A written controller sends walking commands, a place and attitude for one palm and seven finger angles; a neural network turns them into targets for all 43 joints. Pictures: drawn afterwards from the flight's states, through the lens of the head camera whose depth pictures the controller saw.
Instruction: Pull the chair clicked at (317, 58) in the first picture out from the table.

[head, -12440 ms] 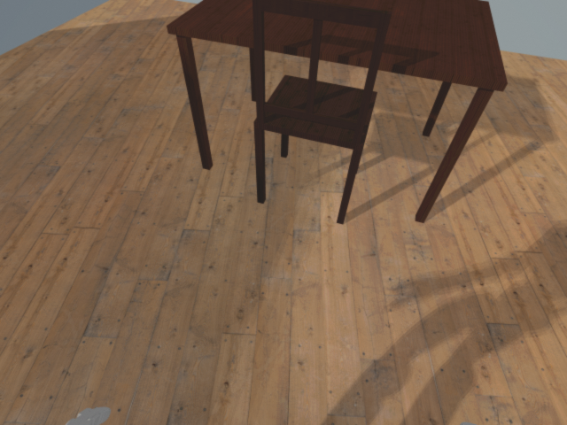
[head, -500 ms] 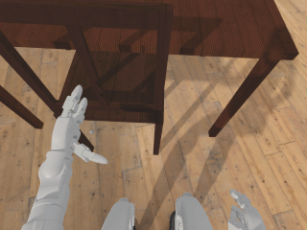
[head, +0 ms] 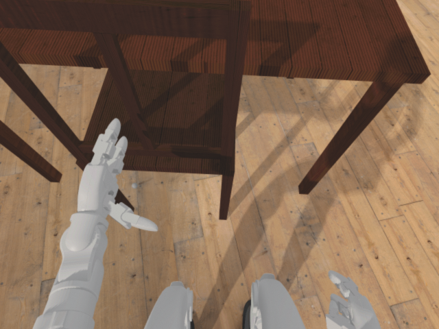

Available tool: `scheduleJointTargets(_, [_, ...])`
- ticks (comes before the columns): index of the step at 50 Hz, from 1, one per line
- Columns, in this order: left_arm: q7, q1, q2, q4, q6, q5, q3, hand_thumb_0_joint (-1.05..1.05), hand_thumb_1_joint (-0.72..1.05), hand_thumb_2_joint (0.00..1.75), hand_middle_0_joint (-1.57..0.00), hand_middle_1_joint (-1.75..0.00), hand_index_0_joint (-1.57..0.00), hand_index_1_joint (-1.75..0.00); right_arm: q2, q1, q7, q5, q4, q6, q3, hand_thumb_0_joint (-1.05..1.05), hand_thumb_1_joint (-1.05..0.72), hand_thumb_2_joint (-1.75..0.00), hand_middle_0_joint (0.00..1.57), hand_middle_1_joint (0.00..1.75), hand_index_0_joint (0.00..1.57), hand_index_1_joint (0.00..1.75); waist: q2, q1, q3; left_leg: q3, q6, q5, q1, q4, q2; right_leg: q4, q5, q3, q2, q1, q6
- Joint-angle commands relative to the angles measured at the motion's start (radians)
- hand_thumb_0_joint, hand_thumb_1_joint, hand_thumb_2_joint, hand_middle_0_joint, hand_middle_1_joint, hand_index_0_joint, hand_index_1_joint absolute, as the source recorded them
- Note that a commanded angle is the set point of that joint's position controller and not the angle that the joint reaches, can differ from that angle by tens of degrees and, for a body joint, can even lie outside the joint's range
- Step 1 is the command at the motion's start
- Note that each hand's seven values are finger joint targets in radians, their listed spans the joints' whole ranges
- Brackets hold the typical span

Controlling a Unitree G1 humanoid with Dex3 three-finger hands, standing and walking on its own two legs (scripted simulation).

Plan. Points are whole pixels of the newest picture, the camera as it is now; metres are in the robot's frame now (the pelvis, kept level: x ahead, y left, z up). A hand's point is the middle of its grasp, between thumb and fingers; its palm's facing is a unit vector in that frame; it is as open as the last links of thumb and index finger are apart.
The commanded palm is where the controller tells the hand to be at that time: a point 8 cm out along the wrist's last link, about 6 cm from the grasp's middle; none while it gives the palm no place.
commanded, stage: aim the fingers beside a spindle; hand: left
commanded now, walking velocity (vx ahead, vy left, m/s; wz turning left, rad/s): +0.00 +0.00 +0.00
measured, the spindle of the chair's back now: (132, 103) +0.51 +0.18 +0.05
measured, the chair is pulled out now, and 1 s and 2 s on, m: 0.00 0.00 0.00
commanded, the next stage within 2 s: push the fingers through the gap in 0.10 s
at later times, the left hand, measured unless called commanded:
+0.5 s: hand (135, 171) +0.38 +0.16 +0.02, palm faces -0.06 -1.00 -0.04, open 16.9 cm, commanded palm +0.37 +0.21 +0.02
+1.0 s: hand (138, 148) +0.43 +0.16 +0.02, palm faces -0.05 -1.00 -0.04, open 16.9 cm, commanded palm +0.41 +0.21 +0.02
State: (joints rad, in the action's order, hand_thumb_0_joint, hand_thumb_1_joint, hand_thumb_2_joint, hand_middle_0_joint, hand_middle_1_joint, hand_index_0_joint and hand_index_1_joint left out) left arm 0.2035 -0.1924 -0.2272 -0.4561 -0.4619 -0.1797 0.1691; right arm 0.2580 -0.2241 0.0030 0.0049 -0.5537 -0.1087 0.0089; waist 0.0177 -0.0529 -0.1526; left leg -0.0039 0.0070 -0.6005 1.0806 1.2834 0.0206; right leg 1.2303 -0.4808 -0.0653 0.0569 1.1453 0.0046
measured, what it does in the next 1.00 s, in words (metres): stands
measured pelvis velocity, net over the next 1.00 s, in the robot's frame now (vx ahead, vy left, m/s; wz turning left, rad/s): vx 0.00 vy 0.01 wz -0.01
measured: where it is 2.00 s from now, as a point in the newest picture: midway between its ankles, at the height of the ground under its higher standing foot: outside the picture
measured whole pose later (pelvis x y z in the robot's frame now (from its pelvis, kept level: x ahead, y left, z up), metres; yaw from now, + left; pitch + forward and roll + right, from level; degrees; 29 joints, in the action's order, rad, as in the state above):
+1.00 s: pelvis +0.00 +0.01 +0.00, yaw -1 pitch +25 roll -2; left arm 0.21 -0.53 -0.30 -0.79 -0.48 -0.15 0.27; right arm 0.26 -0.27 0.01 -0.01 -0.60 -0.07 0.02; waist 0.02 -0.10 -0.14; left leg -0.01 0.01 -0.59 1.13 1.29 0.03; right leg 1.22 -0.46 -0.06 0.05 1.19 0.00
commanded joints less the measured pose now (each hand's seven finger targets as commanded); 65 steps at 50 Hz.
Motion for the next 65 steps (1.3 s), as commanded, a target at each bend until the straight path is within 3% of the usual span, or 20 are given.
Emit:
scheduleJointTargets(1, [0.005, -0.201, -0.124, 0.215, -0.067, -0.015, 0.044, 0.0, -0.5, 0.3, -0.06, -0.08, -0.06, -0.08, 0.14, -0.041, -0.005, 0.003, 0.114, -0.036, -0.064, 0.0, -0.9, -0.9, 0.2, 0.3, 0.2, 0.3, 0.016, -0.006, -0.413, 0.02, 0.007, 0.338, -0.166, -0.186, -0.03, -0.136, 0.242, 0.037, -0.04, -0.347, 0.019])
scheduleJointTargets(2, [0.002, -0.177, -0.15, 0.211, -0.063, -0.014, 0.074, 0.0, -0.5, 0.3, -0.06, -0.08, -0.06, -0.08, 0.141, -0.045, -0.005, 0.004, 0.117, -0.034, -0.065, 0.0, -0.9, -0.9, 0.2, 0.3, 0.2, 0.3, 0.016, 0.009, -0.424, 0.019, 0.006, 0.338, -0.159, -0.19, -0.032, -0.134, 0.245, 0.039, -0.04, -0.368, 0.021])
scheduleJointTargets(4, [0.006, -0.171, -0.149, 0.174, -0.051, -0.013, 0.073, 0.0, -0.5, 0.3, -0.06, -0.08, -0.06, -0.08, 0.141, -0.042, -0.004, 0.006, 0.12, -0.026, -0.059, 0.0, -0.9, -0.9, 0.2, 0.3, 0.2, 0.3, 0.001, -0.001, -0.386, 0.018, 0.008, 0.323, -0.136, -0.191, -0.033, -0.139, 0.238, 0.038, -0.045, -0.358, 0.021])
scheduleJointTargets(10, [0.011, -0.193, -0.143, 0.229, -0.07, -0.021, 0.063, 0.0, -0.5, 0.3, -0.06, -0.08, -0.06, -0.08, 0.138, -0.044, -0.007, 0.005, 0.12, -0.03, -0.063, 0.0, -0.9, -0.9, 0.2, 0.3, 0.2, 0.3, 0.021, -0.004, -0.426, 0.018, 0.008, 0.355, -0.175, -0.183, -0.03, -0.137, 0.265, 0.04, -0.044, -0.364, 0.02])
scheduleJointTargets(13, [0.011, -0.299, -0.136, 0.195, -0.074, -0.01, 0.034, 0.0, -0.5, 0.3, -0.06, -0.08, -0.06, -0.08, 0.145, -0.045, -0.013, 0.003, 0.103, -0.034, -0.058, 0.0, -0.9, -0.9, 0.2, 0.3, 0.2, 0.3, 0.032, -0.032, -0.374, 0.026, 0.011, 0.304, -0.148, -0.174, -0.03, -0.135, 0.208, 0.036, -0.045, -0.307, 0.021])
scheduleJointTargets(17, [0.007, -0.33, -0.146, 0.159, -0.072, -0.005, 0.057, 0.0, -0.5, 0.3, -0.06, -0.08, -0.06, -0.08, 0.146, -0.055, -0.015, 0.001, 0.089, -0.034, -0.062, 0.0, -0.9, -0.9, 0.2, 0.3, 0.2, 0.3, 0.033, -0.022, -0.427, 0.026, 0.008, 0.33, -0.17, -0.172, -0.031, -0.133, 0.229, 0.039, -0.042, -0.321, 0.021])
scheduleJointTargets(22, [0.01, -0.354, -0.185, 0.096, -0.057, -0.003, 0.098, 0.0, -0.5, 0.3, -0.06, -0.08, -0.06, -0.08, 0.146, -0.066, -0.013, 0.001, 0.085, -0.023, -0.059, 0.0, -0.9, -0.9, 0.2, 0.3, 0.2, 0.3, 0.038, -0.012, -0.439, 0.018, 0.005, 0.352, -0.15, -0.172, -0.032, -0.129, 0.264, 0.044, -0.042, -0.353, 0.022])
scheduleJointTargets(26, [0.011, -0.391, -0.178, 0.055, -0.052, -0.006, 0.096, 0.0, -0.5, 0.3, -0.06, -0.08, -0.06, -0.08, 0.148, -0.077, -0.009, 0.002, 0.083, -0.016, -0.058, 0.0, -0.9, -0.9, 0.2, 0.3, 0.2, 0.3, 0.025, -0.024, -0.431, 0.015, 0.007, 0.341, -0.144, -0.176, -0.032, -0.138, 0.258, 0.044, -0.045, -0.351, 0.019])
scheduleJointTargets(27, [0.007, -0.419, -0.205, 0.056, -0.057, -0.003, 0.114, 0.0, -0.5, 0.3, -0.06, -0.08, -0.06, -0.08, 0.152, -0.084, -0.01, 0.0, 0.078, -0.014, -0.058, 0.0, -0.9, -0.9, 0.2, 0.3, 0.2, 0.3, 0.018, -0.024, -0.443, 0.021, 0.006, 0.349, -0.143, -0.177, -0.03, -0.132, 0.263, 0.044, -0.045, -0.357, 0.02])
scheduleJointTargets(30, [0.006, -0.435, -0.195, 0.046, -0.066, 0.0, 0.106, 0.0, -0.5, 0.3, -0.06, -0.08, -0.06, -0.08, 0.15, -0.094, -0.006, -0.002, 0.074, -0.012, -0.06, 0.0, -0.9, -0.9, 0.2, 0.3, 0.2, 0.3, 0.049, -0.024, -0.46, 0.023, 0.003, 0.379, -0.181, -0.177, -0.027, -0.129, 0.276, 0.04, -0.047, -0.338, 0.022])
scheduleJointTargets(32, [0.002, -0.447, -0.204, 0.013, -0.066, 0.001, 0.117, 0.0, -0.5, 0.3, -0.06, -0.08, -0.06, -0.08, 0.152, -0.102, -0.005, -0.003, 0.067, -0.008, -0.06, 0.0, -0.9, -0.9, 0.2, 0.3, 0.2, 0.3, 0.012, -0.03, -0.448, 0.019, 0.005, 0.369, -0.148, -0.176, -0.029, -0.133, 0.284, 0.043, -0.046, -0.359, 0.019])
scheduleJointTargets(45, [0.007, -0.63, -0.248, -0.116, -0.09, 0.021, 0.142, 0.0, -0.5, 0.3, -0.06, -0.08, -0.06, -0.08, 0.161, -0.136, -0.002, -0.01, 0.038, 0.011, -0.058, 0.0, -0.9, -0.9, 0.2, 0.3, 0.2, 0.3, 0.042, -0.057, -0.44, 0.025, 0.006, 0.332, -0.147, -0.176, -0.027, -0.135, 0.237, 0.041, -0.051, -0.311, 0.021])
scheduleJointTargets(48, [0.011, -0.685, -0.232, -0.137, -0.095, 0.025, 0.122, 0.0, -0.5, 0.3, -0.06, -0.08, -0.06, -0.08, 0.16, -0.147, -0.002, -0.012, 0.034, 0.013, -0.058, 0.0, -0.9, -0.9, 0.2, 0.3, 0.2, 0.3, 0.069, -0.068, -0.457, 0.029, 0.006, 0.353, -0.171, -0.17, -0.026, -0.128, 0.245, 0.038, -0.053, -0.288, 0.023])
scheduleJointTargets(49, [0.008, -0.687, -0.267, -0.143, -0.098, 0.029, 0.154, 0.0, -0.5, 0.3, -0.06, -0.08, -0.06, -0.08, 0.166, -0.152, -0.001, -0.015, 0.031, 0.016, -0.059, 0.0, -0.9, -0.9, 0.2, 0.3, 0.2, 0.3, 0.061, -0.055, -0.474, 0.034, 0.002, 0.363, -0.175, -0.172, -0.024, -0.124, 0.247, 0.038, -0.051, -0.297, 0.024])
scheduleJointTargets(50, [0.008, -0.686, -0.242, -0.168, -0.095, 0.031, 0.134, 0.0, -0.5, 0.3, -0.06, -0.08, -0.06, -0.08, 0.163, -0.153, 0.001, -0.015, 0.033, 0.019, -0.059, 0.0, -0.9, -0.9, 0.2, 0.3, 0.2, 0.3, 0.053, -0.064, -0.469, 0.031, 0.005, 0.365, -0.17, -0.171, -0.026, -0.127, 0.253, 0.038, -0.052, -0.297, 0.023])
scheduleJointTargets(53, [0.003, -0.729, -0.285, -0.198, -0.097, 0.04, 0.164, 0.0, -0.5, 0.3, -0.06, -0.08, -0.06, -0.08, 0.168, -0.166, 0.001, -0.018, 0.027, 0.026, -0.059, 0.0, -0.9, -0.9, 0.2, 0.3, 0.2, 0.3, 0.062, -0.066, -0.471, 0.033, 0.004, 0.373, -0.162, -0.164, -0.024, -0.119, 0.258, 0.038, -0.053, -0.29, 0.024])
scheduleJointTargets(55, [0.003, -0.778, -0.252, -0.215, -0.099, 0.047, 0.135, 0.0, -0.5, 0.3, -0.06, -0.08, -0.06, -0.08, 0.165, -0.166, 0.004, -0.019, 0.021, 0.032, -0.058, 0.0, -0.9, -0.9, 0.2, 0.3, 0.2, 0.3, 0.079, -0.081, -0.467, 0.036, 0.003, 0.37, -0.177, -0.162, -0.022, -0.119, 0.245, 0.034, -0.052, -0.256, 0.022])
scheduleJointTargets(59, [-0.007, -0.812, -0.306, -0.266, -0.103, 0.054, 0.185, 0.0, -0.5, 0.3, -0.06, -0.08, -0.06, -0.08, 0.171, -0.183, 0.005, -0.026, 0.018, 0.044, -0.056, 0.0, -0.9, -0.9, 0.2, 0.3, 0.2, 0.3, 0.05, -0.081, -0.487, 0.038, 0.006, 0.38, -0.159, -0.154, -0.022, -0.115, 0.26, 0.037, -0.056, -0.276, 0.021])
scheduleJointTargets(62, [-0.007, -0.843, -0.314, -0.294, -0.106, 0.064, 0.189, 0.0, -0.5, 0.3, -0.06, -0.08, -0.06, -0.08, 0.169, -0.191, 0.007, -0.029, 0.016, 0.054, -0.054, 0.0, -0.9, -0.9, 0.2, 0.3, 0.2, 0.3, 0.07, -0.085, -0.494, 0.037, 0.006, 0.387, -0.151, -0.15, -0.023, -0.11, 0.272, 0.038, -0.055, -0.279, 0.022])
scheduleJointTargets(65, [-0.002, -0.854, -0.32, -0.264, -0.115, 0.064, 0.19, 0.0, -0.5, 0.3, -0.06, -0.08, -0.06, -0.08, 0.169, -0.197, 0.011, -0.031, 0.021, 0.063, -0.056, 0.0, -0.9, -0.9, 0.2, 0.3, 0.2, 0.3, 0.105, -0.078, -0.551, 0.04, 0.002, 0.442, -0.198, -0.145, -0.02, -0.103, 0.305, 0.038, -0.056, -0.284, 0.022])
